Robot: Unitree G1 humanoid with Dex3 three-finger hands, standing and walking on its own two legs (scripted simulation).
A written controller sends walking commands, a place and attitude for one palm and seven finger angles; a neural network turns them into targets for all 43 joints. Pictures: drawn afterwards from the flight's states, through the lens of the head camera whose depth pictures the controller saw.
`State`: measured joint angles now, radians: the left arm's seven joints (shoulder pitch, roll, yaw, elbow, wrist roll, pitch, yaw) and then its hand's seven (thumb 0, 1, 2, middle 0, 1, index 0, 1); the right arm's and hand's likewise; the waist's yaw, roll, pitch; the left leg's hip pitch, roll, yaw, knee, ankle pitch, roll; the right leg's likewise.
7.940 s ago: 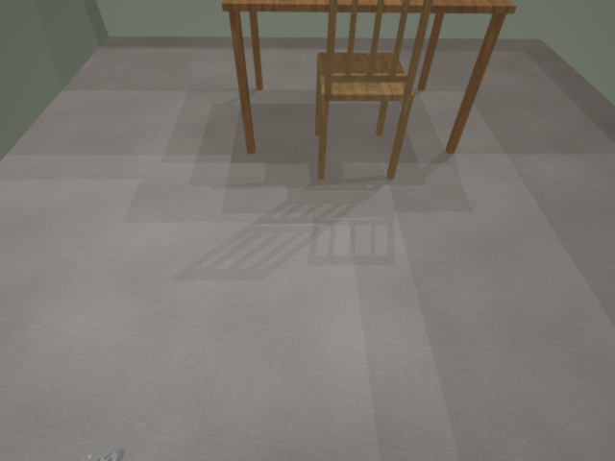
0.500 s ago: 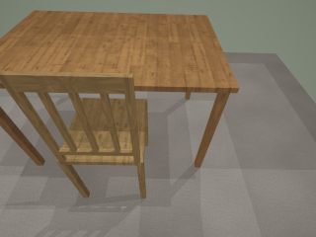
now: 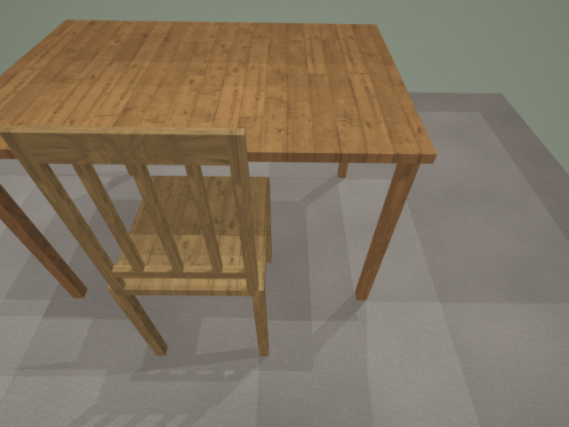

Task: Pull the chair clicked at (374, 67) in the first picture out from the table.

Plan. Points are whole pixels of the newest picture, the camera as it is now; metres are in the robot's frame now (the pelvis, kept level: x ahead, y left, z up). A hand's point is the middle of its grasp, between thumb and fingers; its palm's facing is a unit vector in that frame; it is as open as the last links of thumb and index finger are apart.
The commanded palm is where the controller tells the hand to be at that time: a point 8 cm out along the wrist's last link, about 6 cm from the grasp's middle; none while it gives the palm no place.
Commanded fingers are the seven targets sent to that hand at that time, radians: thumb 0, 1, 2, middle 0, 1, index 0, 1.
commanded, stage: look again from close up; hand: left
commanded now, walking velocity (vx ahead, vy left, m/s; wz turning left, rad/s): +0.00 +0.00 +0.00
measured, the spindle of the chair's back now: (161, 224) +0.49 +0.27 -0.06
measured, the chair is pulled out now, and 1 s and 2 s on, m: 0.00 0.00 0.00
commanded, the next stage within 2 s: shuffle to correct the standing spot in 1.84 s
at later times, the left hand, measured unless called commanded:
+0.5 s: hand out of the picture +0.03 +0.23 -0.17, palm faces -0.02 -0.97 -0.23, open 7.4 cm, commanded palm none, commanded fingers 0.00 0.90 0.90 -0.20 -0.30 -0.20 -0.30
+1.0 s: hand out of the picture -0.04 +0.20 -0.17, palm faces -0.02 -0.98 -0.17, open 7.4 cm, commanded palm none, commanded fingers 0.00 0.90 0.90 -0.20 -0.30 -0.20 -0.30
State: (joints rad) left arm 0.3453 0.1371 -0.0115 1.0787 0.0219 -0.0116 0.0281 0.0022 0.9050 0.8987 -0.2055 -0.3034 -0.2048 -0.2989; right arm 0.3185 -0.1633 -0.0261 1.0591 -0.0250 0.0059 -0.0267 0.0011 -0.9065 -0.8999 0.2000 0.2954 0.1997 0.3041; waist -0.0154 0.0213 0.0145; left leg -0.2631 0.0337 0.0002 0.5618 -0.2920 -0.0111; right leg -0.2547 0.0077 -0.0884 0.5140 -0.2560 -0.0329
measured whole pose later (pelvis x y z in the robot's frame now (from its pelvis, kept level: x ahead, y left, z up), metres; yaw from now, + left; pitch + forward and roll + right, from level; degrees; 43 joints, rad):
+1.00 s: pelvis -0.01 +0.04 +0.01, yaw -2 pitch -3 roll +0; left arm 0.35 0.12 -0.02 1.11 0.02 0.00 0.04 0.00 0.91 0.90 -0.20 -0.30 -0.20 -0.30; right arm 0.30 -0.14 0.00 1.14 -0.01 0.00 -0.02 0.00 -0.91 -0.90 0.20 0.30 0.20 0.30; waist -0.01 0.00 0.04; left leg -0.17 -0.04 0.07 0.44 -0.23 0.05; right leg -0.20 -0.06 -0.02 0.44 -0.19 0.04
